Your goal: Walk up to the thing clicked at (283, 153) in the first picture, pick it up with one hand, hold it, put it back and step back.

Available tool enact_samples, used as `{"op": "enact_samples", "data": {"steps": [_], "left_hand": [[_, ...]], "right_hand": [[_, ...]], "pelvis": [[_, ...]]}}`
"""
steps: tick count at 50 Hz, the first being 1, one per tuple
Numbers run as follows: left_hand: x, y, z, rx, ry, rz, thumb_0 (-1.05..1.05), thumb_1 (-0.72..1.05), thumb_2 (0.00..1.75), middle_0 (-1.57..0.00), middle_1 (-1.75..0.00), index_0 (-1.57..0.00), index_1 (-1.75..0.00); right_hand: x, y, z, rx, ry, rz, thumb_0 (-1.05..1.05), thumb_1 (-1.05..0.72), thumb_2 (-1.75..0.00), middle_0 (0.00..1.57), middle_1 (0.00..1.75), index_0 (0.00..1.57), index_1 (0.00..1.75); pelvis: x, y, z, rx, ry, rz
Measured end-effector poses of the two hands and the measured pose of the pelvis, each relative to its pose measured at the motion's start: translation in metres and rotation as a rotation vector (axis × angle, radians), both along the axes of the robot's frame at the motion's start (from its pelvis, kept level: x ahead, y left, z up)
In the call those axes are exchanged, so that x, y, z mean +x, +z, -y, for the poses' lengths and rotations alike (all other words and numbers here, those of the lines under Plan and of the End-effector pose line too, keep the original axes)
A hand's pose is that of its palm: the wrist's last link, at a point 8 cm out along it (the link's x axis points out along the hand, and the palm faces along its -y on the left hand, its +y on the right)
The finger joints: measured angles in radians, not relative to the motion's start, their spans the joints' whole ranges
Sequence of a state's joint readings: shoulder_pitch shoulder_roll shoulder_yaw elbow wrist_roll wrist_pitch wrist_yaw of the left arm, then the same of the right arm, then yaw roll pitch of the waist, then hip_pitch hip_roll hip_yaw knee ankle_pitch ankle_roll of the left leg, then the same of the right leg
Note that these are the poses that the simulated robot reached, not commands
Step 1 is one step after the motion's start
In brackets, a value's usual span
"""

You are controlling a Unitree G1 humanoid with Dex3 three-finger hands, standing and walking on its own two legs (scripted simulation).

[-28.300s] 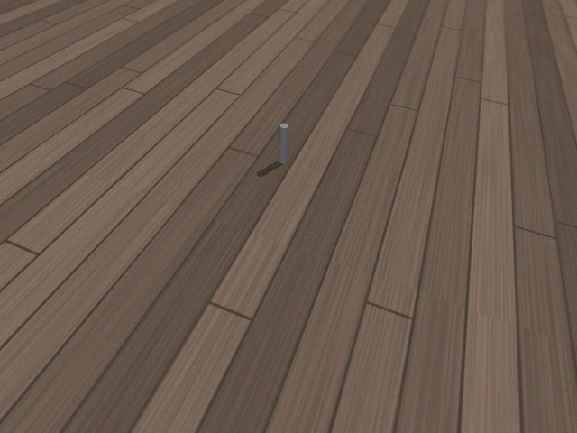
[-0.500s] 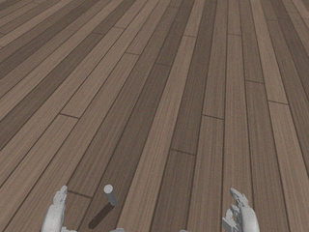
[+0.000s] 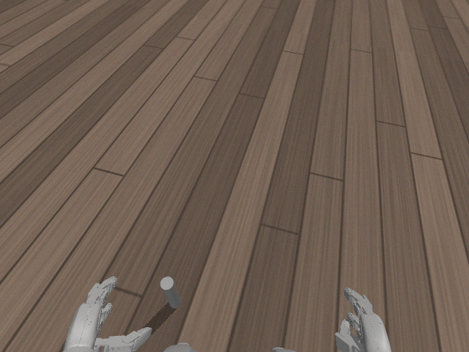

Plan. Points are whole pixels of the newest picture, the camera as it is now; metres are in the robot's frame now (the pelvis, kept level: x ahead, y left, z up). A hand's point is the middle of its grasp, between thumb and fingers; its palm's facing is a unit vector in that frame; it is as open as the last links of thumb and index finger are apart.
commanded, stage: stand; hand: left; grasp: from the side
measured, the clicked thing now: (171, 293) +0.39 +0.21 -0.61
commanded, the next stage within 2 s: none
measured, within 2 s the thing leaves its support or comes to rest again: neither
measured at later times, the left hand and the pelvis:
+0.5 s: hand out of the picture +0.04 +0.25 -0.11, palm faces +0.00 -0.94 -0.35, open 7.4 cm; pelvis -0.01 +0.01 +0.05, yaw +1 degrees
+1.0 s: hand out of the picture +0.02 +0.25 -0.10, palm faces +0.00 -0.94 -0.35, open 7.4 cm; pelvis -0.02 +0.00 +0.06, yaw +1 degrees
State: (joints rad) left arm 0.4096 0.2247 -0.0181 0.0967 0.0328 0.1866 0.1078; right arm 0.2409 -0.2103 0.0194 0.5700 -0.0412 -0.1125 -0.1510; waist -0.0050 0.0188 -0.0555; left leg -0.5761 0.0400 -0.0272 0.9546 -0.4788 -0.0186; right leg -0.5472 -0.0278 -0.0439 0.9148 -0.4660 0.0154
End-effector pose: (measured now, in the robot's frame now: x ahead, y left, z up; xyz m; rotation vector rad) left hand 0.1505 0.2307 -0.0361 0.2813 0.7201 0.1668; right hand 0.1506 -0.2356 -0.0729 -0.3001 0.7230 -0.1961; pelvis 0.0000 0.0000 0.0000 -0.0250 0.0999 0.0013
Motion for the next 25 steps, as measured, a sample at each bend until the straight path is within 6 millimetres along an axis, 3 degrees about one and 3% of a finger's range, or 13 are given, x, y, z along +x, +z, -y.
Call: {"op": "enact_samples", "data": {"steps": [4,10,18,25], "left_hand": [[-0.006,-0.023,-0.018,0.018,-0.052,-0.085,0.0,0.43,0.79,-0.2,-0.28,-0.19,-0.29],[-0.039,-0.039,-0.048,0.028,0.008,-0.241,0.0,0.73,0.87,-0.21,-0.29,-0.2,-0.3],[-0.088,-0.041,-0.065,0.033,0.086,-0.413,0.01,0.87,0.9,-0.21,-0.3,-0.2,-0.3],[-0.114,-0.037,-0.066,0.022,0.121,-0.496,0.01,0.9,0.9,-0.21,-0.3,-0.2,-0.3]], "right_hand": [[-0.012,-0.01,0.014,-0.014,0.066,-0.182,0.01,-0.9,-0.9,0.21,0.3,0.21,0.3],[-0.041,-0.005,0.037,-0.02,0.004,-0.296,0.01,-0.9,-0.9,0.21,0.3,0.21,0.3],[-0.075,-0.002,0.044,-0.011,-0.051,-0.421,0.01,-0.9,-0.9,0.21,0.3,0.2,0.3],[-0.091,-0.002,0.036,0.022,-0.06,-0.479,0.01,-0.9,-0.9,0.21,0.3,0.2,0.3]], "pelvis": [[-0.004,0.007,0.0,0.019,0.002,0.047],[-0.003,0.019,-0.004,0.025,0.001,0.086],[-0.002,0.037,-0.007,0.024,0.006,0.124],[-0.005,0.048,-0.008,0.027,0.009,0.156]]}}
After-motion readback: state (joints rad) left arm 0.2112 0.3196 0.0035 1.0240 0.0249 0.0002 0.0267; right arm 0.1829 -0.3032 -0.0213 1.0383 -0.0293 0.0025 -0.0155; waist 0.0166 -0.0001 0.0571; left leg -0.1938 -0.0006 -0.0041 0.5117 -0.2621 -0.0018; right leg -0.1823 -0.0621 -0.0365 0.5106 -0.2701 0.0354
